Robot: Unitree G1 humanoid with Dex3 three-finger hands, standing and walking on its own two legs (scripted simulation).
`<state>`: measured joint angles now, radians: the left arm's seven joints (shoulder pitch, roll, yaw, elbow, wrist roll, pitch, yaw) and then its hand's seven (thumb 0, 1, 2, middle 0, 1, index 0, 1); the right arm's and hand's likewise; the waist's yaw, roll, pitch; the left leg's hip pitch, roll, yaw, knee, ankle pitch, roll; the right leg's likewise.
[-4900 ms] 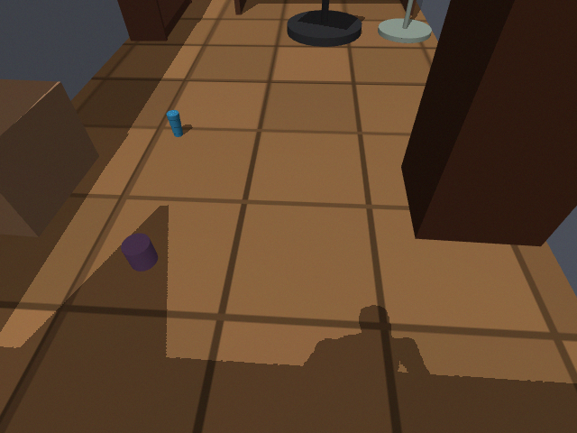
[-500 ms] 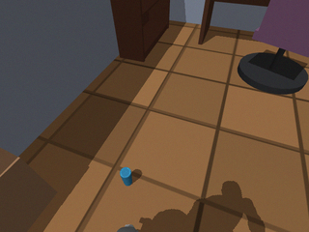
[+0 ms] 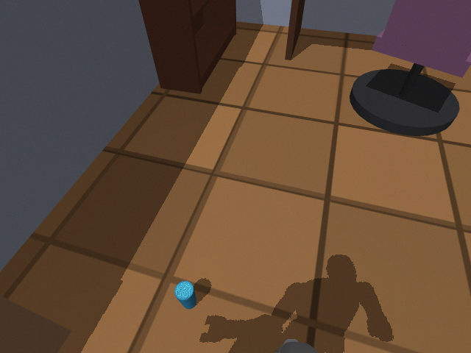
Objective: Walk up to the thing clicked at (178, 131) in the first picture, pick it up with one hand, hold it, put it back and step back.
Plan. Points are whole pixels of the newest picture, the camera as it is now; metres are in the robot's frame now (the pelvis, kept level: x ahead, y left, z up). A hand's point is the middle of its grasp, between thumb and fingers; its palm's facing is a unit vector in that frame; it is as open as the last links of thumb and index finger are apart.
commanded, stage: walk up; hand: left
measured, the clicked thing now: (187, 296) +0.44 +0.21 -0.69
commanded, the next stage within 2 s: none
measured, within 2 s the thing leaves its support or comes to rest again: neither
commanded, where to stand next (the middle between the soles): +0.10 +0.00 m, yaw +0 degrees
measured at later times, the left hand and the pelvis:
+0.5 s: hand out of the picture +0.10 +0.28 -0.16, palm faces +0.01 -0.95 -0.32, open 7.4 cm; pelvis +0.03 +0.02 +0.00, yaw +1 degrees
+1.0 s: hand out of the picture +0.13 +0.27 -0.14, palm faces -0.01 -0.92 -0.38, open 7.4 cm; pelvis +0.07 +0.00 +0.00, yaw +0 degrees
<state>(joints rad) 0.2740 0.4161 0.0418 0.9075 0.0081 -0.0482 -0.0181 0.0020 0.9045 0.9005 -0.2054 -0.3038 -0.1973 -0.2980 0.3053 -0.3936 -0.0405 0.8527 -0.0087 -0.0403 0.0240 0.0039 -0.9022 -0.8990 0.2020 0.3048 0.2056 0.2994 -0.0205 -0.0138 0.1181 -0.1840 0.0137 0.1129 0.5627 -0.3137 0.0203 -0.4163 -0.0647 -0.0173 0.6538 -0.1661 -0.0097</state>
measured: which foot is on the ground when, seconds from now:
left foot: down 0.00-0.04, up 0.06-0.38, down 0.40-1.00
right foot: up 0.00-0.00, down 0.02-1.00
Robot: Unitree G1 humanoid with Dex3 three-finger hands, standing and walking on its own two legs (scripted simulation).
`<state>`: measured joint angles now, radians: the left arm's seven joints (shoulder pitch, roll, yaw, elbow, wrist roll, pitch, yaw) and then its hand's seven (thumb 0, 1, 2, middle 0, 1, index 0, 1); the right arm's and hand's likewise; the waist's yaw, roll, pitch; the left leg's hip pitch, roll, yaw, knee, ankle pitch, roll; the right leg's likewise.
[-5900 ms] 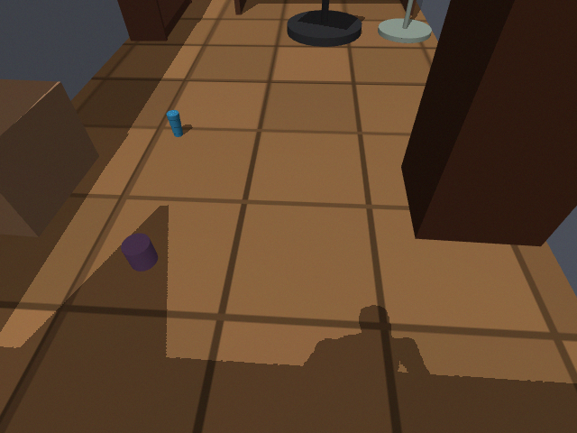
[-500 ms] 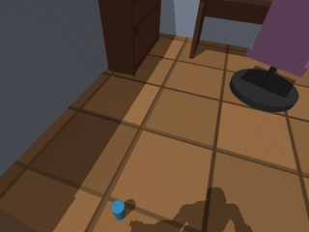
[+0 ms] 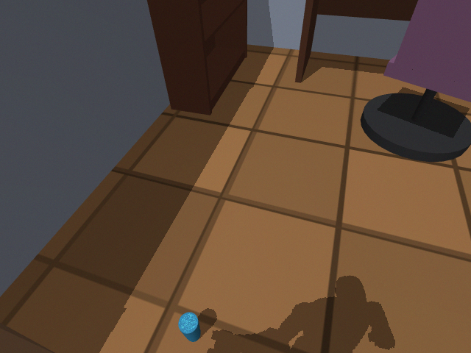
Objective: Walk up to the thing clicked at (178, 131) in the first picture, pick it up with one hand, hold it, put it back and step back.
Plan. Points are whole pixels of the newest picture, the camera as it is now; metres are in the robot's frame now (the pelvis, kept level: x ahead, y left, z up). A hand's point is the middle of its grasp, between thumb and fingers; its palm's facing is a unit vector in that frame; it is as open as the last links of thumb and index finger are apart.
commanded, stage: walk up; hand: left
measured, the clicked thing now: (191, 328) +0.37 +0.21 -0.69
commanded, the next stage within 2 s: stand in 1.54 s
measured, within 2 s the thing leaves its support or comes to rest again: neither
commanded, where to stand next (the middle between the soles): +0.03 +0.00 m, yaw +0 degrees
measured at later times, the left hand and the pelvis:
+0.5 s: hand out of the picture +0.11 +0.26 -0.16, palm faces -0.05 -0.93 -0.36, open 7.4 cm; pelvis +0.01 +0.00 +0.00, yaw -1 degrees
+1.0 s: hand out of the picture +0.12 +0.25 -0.14, palm faces -0.03 -0.94 -0.33, open 7.4 cm; pelvis +0.02 +0.00 +0.01, yaw -1 degrees
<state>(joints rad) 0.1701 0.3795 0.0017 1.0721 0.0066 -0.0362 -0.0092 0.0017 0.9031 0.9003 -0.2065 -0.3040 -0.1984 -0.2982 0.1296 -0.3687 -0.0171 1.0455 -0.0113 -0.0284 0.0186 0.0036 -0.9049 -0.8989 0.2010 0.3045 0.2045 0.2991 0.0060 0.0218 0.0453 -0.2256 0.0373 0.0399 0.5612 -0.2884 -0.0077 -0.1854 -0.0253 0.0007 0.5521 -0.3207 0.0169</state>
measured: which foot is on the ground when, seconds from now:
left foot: down 0.00-1.00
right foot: down 0.00-1.00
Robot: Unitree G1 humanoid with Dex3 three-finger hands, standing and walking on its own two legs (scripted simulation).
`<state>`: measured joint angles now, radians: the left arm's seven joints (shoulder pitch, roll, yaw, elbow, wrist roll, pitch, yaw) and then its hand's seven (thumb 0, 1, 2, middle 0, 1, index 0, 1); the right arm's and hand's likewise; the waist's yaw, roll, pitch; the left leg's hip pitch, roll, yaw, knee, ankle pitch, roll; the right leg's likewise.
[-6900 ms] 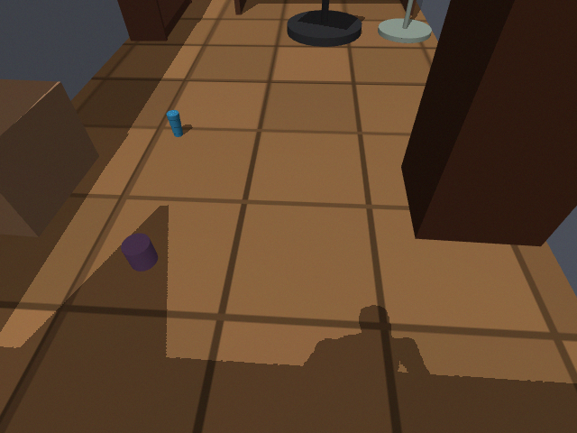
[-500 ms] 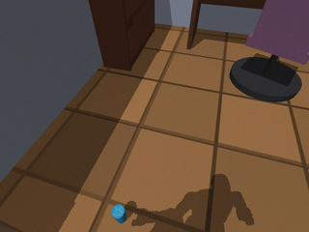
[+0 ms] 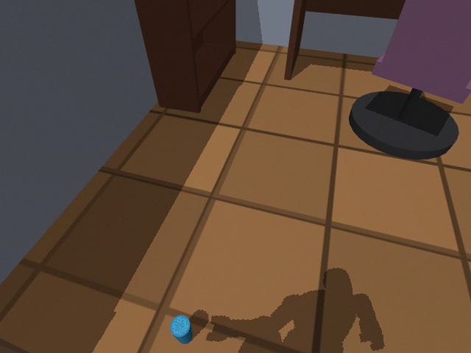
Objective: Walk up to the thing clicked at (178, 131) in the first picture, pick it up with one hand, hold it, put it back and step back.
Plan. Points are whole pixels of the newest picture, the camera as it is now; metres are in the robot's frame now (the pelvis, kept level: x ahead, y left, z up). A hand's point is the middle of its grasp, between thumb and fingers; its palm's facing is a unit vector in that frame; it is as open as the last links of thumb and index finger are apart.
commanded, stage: walk up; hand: left
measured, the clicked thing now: (183, 331) +0.35 +0.21 -0.71
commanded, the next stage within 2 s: stand in 0.54 s
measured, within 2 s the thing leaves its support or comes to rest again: neither
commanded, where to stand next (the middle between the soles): +0.02 +0.00 m, yaw +1 degrees
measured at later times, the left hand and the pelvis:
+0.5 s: hand out of the picture +0.08 +0.25 -0.15, palm faces +0.00 -0.94 -0.33, open 7.4 cm; pelvis +0.00 +0.00 +0.00, yaw +0 degrees
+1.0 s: hand out of the picture +0.07 +0.25 -0.15, palm faces -0.01 -0.94 -0.34, open 7.4 cm; pelvis -0.01 +0.00 +0.00, yaw +0 degrees
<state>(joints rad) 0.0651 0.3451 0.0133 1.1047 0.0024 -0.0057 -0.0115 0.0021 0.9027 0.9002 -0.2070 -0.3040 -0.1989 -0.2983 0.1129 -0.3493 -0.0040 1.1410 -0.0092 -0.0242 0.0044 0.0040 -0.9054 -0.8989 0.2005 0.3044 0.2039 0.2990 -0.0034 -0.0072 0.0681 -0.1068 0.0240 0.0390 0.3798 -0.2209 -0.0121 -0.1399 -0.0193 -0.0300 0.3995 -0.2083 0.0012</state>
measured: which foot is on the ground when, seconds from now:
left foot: down 0.00-1.00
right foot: down 0.00-1.00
